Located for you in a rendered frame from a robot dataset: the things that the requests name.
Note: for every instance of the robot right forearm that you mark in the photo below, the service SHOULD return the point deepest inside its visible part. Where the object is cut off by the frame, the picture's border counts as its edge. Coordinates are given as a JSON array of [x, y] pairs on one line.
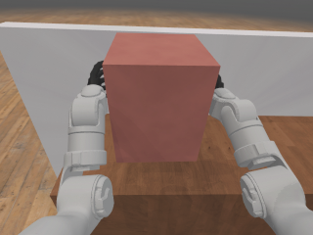
[[252, 146]]

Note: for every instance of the robot left forearm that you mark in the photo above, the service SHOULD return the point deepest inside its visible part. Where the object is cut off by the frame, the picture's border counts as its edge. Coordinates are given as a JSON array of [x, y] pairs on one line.
[[86, 133]]

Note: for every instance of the pedestal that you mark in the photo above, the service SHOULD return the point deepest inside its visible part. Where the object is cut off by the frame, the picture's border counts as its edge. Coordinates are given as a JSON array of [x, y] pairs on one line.
[[202, 197]]

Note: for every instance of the robot left hand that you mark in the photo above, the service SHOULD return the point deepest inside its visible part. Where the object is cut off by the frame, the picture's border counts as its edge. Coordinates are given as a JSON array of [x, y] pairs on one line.
[[95, 76]]

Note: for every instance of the carton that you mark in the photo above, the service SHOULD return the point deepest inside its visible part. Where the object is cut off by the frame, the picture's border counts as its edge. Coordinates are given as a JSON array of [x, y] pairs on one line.
[[159, 89]]

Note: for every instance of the robot right upper arm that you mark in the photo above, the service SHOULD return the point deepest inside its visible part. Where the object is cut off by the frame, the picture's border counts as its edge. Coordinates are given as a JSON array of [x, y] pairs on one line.
[[274, 195]]

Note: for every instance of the robot left upper arm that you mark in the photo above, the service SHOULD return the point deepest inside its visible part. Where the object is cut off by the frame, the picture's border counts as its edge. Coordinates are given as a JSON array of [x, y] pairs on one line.
[[83, 201]]

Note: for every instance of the robot right hand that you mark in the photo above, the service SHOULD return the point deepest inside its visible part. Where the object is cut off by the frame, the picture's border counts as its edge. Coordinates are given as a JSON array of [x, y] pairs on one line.
[[219, 83]]

